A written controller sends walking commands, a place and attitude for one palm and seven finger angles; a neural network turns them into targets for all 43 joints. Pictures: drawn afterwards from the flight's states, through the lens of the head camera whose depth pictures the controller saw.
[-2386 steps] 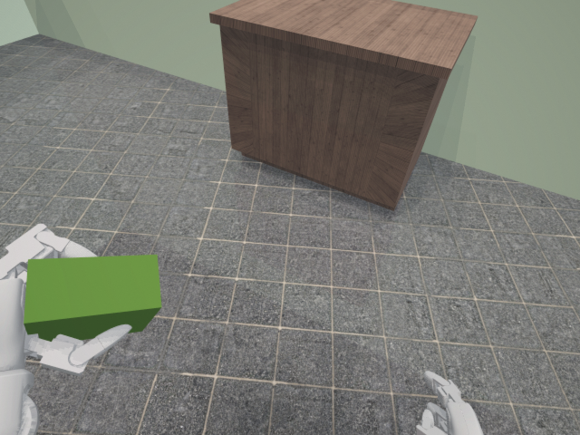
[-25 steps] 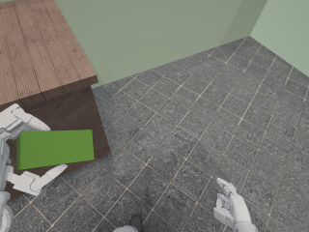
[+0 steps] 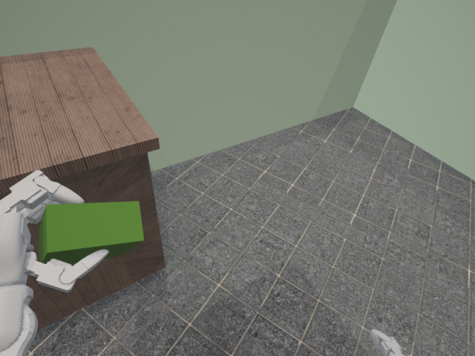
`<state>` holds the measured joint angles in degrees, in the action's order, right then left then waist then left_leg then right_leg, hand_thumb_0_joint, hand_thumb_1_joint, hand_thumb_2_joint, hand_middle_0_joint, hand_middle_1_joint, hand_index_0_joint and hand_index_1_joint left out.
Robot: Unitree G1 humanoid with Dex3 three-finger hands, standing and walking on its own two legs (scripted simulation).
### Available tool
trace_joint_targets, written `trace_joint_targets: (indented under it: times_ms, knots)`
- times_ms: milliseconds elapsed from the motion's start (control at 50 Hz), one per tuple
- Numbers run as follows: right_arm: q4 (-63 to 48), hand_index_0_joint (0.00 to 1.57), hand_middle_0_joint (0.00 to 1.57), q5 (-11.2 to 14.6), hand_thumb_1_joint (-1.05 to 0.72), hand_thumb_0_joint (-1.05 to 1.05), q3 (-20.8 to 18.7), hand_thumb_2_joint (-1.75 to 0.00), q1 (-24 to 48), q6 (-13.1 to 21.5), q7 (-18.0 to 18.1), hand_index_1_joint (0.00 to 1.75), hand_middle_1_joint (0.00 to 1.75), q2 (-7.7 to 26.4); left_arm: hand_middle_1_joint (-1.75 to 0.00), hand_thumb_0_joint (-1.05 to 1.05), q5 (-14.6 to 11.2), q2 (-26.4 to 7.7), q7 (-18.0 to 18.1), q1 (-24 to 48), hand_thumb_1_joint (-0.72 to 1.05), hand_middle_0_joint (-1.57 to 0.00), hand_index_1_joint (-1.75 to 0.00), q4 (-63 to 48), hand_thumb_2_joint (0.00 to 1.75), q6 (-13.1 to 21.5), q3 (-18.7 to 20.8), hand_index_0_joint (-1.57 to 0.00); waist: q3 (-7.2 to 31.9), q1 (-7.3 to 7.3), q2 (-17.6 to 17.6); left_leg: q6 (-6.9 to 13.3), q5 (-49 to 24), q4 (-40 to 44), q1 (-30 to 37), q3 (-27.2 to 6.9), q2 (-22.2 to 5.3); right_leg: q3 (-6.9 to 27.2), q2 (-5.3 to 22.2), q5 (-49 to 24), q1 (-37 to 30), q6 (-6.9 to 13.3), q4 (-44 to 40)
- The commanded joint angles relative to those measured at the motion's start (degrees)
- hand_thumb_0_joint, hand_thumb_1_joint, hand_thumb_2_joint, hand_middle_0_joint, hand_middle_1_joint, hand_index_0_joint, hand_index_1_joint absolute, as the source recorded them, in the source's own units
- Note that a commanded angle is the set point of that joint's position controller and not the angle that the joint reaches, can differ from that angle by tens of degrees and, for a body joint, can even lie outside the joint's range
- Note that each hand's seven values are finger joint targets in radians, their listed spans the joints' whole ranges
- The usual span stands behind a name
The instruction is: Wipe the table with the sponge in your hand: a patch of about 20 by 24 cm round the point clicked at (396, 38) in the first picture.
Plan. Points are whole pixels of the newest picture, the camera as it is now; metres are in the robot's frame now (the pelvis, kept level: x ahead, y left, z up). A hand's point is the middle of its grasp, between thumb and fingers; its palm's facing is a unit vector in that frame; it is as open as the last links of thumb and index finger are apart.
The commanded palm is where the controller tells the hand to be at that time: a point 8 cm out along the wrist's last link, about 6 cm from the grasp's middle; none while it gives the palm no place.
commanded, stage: stop stepping back and stand still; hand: left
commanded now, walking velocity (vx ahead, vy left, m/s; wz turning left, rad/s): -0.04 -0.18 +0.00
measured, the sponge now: (102, 233) +0.25 +0.21 +0.13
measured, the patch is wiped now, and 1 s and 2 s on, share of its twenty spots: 1.00 1.00 1.00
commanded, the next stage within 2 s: turn to face it in 1.62 s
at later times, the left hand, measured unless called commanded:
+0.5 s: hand (38, 214) +0.25 +0.29 +0.16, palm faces +0.39 -0.88 -0.26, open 9.7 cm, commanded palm +0.19 +0.33 +0.19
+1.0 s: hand out of the picture +0.22 +0.36 +0.18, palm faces +0.39 -0.86 -0.33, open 9.7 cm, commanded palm +0.17 +0.40 +0.19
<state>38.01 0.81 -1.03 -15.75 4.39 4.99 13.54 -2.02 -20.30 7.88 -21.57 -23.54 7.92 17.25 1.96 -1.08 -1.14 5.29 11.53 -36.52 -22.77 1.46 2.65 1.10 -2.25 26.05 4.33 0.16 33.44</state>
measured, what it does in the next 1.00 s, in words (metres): steps to the left: right foot, then right foot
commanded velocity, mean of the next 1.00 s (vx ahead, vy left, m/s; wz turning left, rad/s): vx -0.01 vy -0.10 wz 0.00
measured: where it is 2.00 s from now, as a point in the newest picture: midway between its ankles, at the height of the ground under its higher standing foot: outside the picture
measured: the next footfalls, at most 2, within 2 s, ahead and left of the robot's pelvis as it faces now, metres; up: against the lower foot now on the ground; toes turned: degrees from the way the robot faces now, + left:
right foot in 0.20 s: -0.01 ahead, -0.06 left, +0.00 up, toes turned -5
right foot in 0.80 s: +0.05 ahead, -0.03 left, +0.00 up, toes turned -1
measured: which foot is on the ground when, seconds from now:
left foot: down 0.00-0.80, up 0.82-0.92, down 0.94-1.00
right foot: up 0.00-0.18, down 0.20-0.68, up 0.70-0.78, down 0.80-0.94, up 0.96-1.00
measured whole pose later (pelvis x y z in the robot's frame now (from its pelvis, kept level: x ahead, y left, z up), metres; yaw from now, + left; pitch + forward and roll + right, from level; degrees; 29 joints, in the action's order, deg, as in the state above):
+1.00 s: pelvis +0.01 +0.12 -0.01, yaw -1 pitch -4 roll -2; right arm 34.5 0.4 -0.2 -7.4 3.6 0.9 9.6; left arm -2.7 -22.4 7.3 -23.2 -36.6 9.0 20.1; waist -7.2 3.3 -3.0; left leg 1.0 18.2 -43.2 -20.7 -2.8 1.1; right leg 1.7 -1.7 27.4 19.0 -0.6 49.8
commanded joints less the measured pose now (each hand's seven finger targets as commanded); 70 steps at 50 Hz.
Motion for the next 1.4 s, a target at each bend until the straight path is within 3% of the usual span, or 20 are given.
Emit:
trace_joint_targets:
  times_ms: [0,100,260,400,440,480,540,580,660,740,760,780,800,820,880,920,960,1100,1220,1380]
  knots:
    - [-12.7,0.2,0.2,-0.9,-0.9,0.0,-1.1,-0.9,8.0,6.4,-0.9,0.3,0.3,4.2,-1.6,0.0,-1.8,-13.1,0.9,6.0,0.1,-1.2,-1.6,-22.7,1.3,6.0,10.5,-1.2,1.8,2.28,18.0,-11.7,30.9,37.9,7.6,-27.6,-14.5,1.4,-3.9,1.7,10.1,0.7,9.9]
    - [-14.7,0.2,0.2,-0.8,-0.9,0.0,-1.3,-0.9,8.1,5.0,-2.4,0.3,0.3,3.8,-1.6,0.0,-2.5,-8.6,0.1,-12.1,0.1,-1.2,-1.6,-20.9,1.3,2.7,9.9,-1.2,12.3,1.98,9.2,-11.6,13.0,28.6,13.2,-6.8,-8.7,-5.0,-3.7,-5.6,-1.8,1.2,-12.7]
    - [-11.8,0.2,0.2,-0.4,-0.9,0.0,-1.0,-0.9,10.0,0.8,-1.8,0.3,0.3,5.3,-1.6,0.0,-1.7,-8.4,0.0,3.3,0.1,-1.2,-1.6,-9.5,1.3,-2.0,5.5,-1.2,-0.1,-0.17,-9.4,-6.7,8.1,2.2,15.1,-3.9,-5.8,8.1,10.8,9.9,23.4,7.5,-22.0]
    - [-13.6,0.2,0.2,-0.6,-0.9,0.0,0.7,-0.9,9.7,3.1,-0.8,0.3,0.3,4.2,-1.6,0.0,-1.2,-11.5,0.7,14.9,0.1,-1.2,-1.6,-23.1,1.3,1.1,5.4,-1.2,-3.2,1.4,18.0,-8.5,25.8,34.8,10.0,-25.4,-16.4,0.1,-1.4,-2.0,15.3,0.6,2.7]
    - [-15.0,0.2,0.2,-1.7,-0.9,0.0,-0.1,-0.9,9.5,4.5,-1.0,0.3,0.3,3.4,-1.6,0.0,-1.8,-12.4,1.7,11.9,0.1,-1.2,-1.6,-26.9,1.3,0.8,7.1,-1.2,-1.0,3.69,18.8,-20.8,18.9,39.2,7.5,-20.1,-14.9,-1.2,-2.0,0.0,8.6,1.4,4.6]
    - [-16.1,0.2,0.2,-2.0,-0.9,0.0,-1.9,-0.9,8.9,5.1,-1.4,0.3,0.3,3.5,-1.6,0.0,-2.2,-12.5,2.2,4.8,0.1,-1.2,-1.6,-28.9,1.3,0.7,10.0,-1.2,4.2,4.82,19.2,-23.0,-3.1,31.7,6.7,-7.2,-8.7,-5.7,-3.6,-1.2,-2.2,1.6,-5.0]
    - [-15.1,0.2,0.2,1.2,-0.9,0.0,-2.3,-0.9,6.1,3.9,-2.8,0.3,0.3,4.5,-1.6,0.0,-1.1,-10.3,1.5,-8.6,0.1,-1.2,-1.6,-25.0,1.3,2.2,10.9,-1.2,9.4,2.36,-8.9,-9.8,-10.2,-5.0,19.6,-2.5,-3.4,7.4,11.0,-22.9,9.5,10.1,-16.2]
    - [-14.7,0.2,0.2,0.4,-0.9,0.0,-1.6,-0.9,6.0,2.4,-2.8,0.3,0.3,3.8,-1.6,0.0,-2.2,-9.6,1.2,-14.4,0.1,-1.2,-1.6,-17.5,1.3,2.0,13.3,-1.2,10.7,1.19,-7.2,-7.0,-1.0,-0.6,9.9,-4.4,-5.1,6.7,14.1,-38.6,3.2,9.0,-10.6]
    - [-14.3,0.2,0.2,0.1,-0.9,0.0,-3.1,-0.9,8.9,1.9,-2.0,0.3,0.3,6.0,-1.6,0.0,-3.0,-8.7,-0.6,-5.3,0.1,-1.2,-1.6,-14.9,1.3,0.8,10.2,-1.2,5.8,1.53,12.3,-14.3,-28.4,25.0,18.1,-16.1,-14.0,-4.1,-3.5,-0.2,13.7,-1.2,4.6]
    - [-16.0,0.2,0.2,-0.6,-0.9,0.0,-4.3,-0.9,11.0,3.4,-3.2,0.3,0.3,5.8,-1.6,0.0,-3.2,-8.4,0.2,1.4,0.1,-1.2,-1.6,-21.6,1.3,0.9,7.6,-1.2,6.6,4.81,13.4,-32.3,-46.8,13.9,11.0,-0.5,-5.0,-8.5,-2.9,1.3,-3.0,3.2,-11.0]
    - [-15.4,0.2,0.2,1.2,-0.9,0.0,-4.3,-0.9,10.2,3.7,-3.6,0.3,0.3,5.9,-1.6,0.0,-2.1,-10.8,0.7,1.7,0.1,-1.2,-1.6,-25.8,1.3,1.6,8.3,-1.2,9.2,6.46,-1.8,-31.5,-41.4,-13.7,13.5,5.4,1.9,-2.6,6.3,-8.1,-0.8,9.3,-22.0]
    - [-13.9,0.2,0.2,2.7,-0.9,0.0,-3.5,-0.9,10.1,3.5,-3.7,0.3,0.3,6.5,-1.6,0.0,-0.6,-9.3,0.9,3.0,0.1,-1.2,-1.6,-29.6,1.3,3.0,5.8,-1.2,6.4,4.46,-23.2,-14.6,5.9,-40.1,15.3,-12.5,-2.6,17.6,20.9,-23.6,18.3,16.3,-16.9]
    - [-13.3,0.2,0.2,1.8,-0.9,0.0,-2.9,-0.9,10.0,2.3,-3.3,0.3,0.3,5.2,-1.6,0.0,-0.8,-7.6,0.2,4.3,0.1,-1.2,-1.6,-27.6,1.3,3.4,5.3,-1.2,2.2,1.95,-13.4,-7.6,22.6,-37.5,1.9,-14.9,-3.9,14.0,21.6,-30.6,12.6,15.6,-11.7]
    - [-14.6,0.2,0.2,1.4,-0.9,0.0,-2.7,-0.9,9.8,2.2,-4.0,0.3,0.3,3.5,-1.6,0.0,-1.1,-13.6,0.2,4.4,0.1,-1.2,-1.6,-31.0,1.3,3.9,10.8,-1.2,2.2,2.32,-6.8,9.0,26.4,-34.0,-3.2,-17.1,-6.4,11.3,23.3,-32.9,9.5,13.3,-8.4]
    - [-12.2,0.2,0.2,0.7,-0.9,0.0,-1.3,-0.9,11.0,1.3,-4.1,0.3,0.3,3.9,-1.6,0.0,-1.1,-9.7,-0.2,3.9,0.1,-1.2,-1.6,-27.4,1.3,4.1,7.8,-1.2,3.1,-0.53,12.8,-7.0,1.9,6.0,15.3,-3.0,-2.5,-0.7,5.0,-8.7,17.8,3.7,3.1]
    - [-13.2,0.2,0.2,-0.4,-0.9,0.0,-2.5,-0.9,10.4,2.4,-3.6,0.3,0.3,6.2,-1.6,0.0,-1.0,-10.5,1.1,3.5,0.1,-1.2,-1.6,-29.1,1.3,5.0,9.1,-1.2,3.6,0.7,31.2,-0.8,-6.6,19.6,17.7,-26.0,-17.4,-2.1,-2.0,7.6,25.0,-0.8,20.6]
    - [-12.2,0.2,0.2,-0.6,-0.9,0.0,-1.1,-0.9,10.3,3.7,-3.2,0.3,0.3,3.4,-1.6,0.0,-1.9,-13.8,1.2,1.0,0.1,-1.2,-1.6,-21.0,1.3,4.7,12.9,-1.2,-0.4,0.54,15.7,4.0,8.5,24.4,4.3,-30.0,-19.1,3.2,-1.6,4.0,20.3,-1.1,26.2]
    - [-13.0,0.2,0.2,-0.2,-0.9,0.0,0.6,-0.9,10.3,4.8,-3.3,0.3,0.3,3.5,-1.6,0.0,0.0,-7.9,0.9,-2.5,0.1,-1.2,-1.6,-19.5,1.3,4.0,7.6,-1.2,2.9,1.42,9.8,-1.5,24.3,22.7,-1.9,-13.7,-10.7,-2.6,-0.8,-8.6,-1.4,-1.3,-7.2]
    - [-11.2,0.2,0.2,-0.5,-0.9,0.0,0.3,-0.9,9.0,4.1,-2.4,0.3,0.3,4.1,-1.6,0.0,-0.3,-7.7,1.3,-1.2,0.1,-1.2,-1.6,-13.5,1.3,2.7,6.5,-1.2,4.4,1.25,-1.2,-4.7,5.0,11.8,6.4,-6.0,-5.3,6.0,5.6,-10.3,4.3,1.3,-18.0]
    - [-12.0,0.2,0.2,-0.1,-0.9,0.0,0.5,-0.9,10.9,3.3,-0.5,0.3,0.3,4.5,-1.6,0.0,-1.3,-10.9,1.6,2.8,0.1,-1.2,-1.6,-16.8,1.3,3.6,7.9,-1.2,3.8,1.88,7.2,-4.4,-7.1,16.9,10.2,-6.8,-5.1,0.8,3.0,-20.0,2.6,-0.3,-15.4]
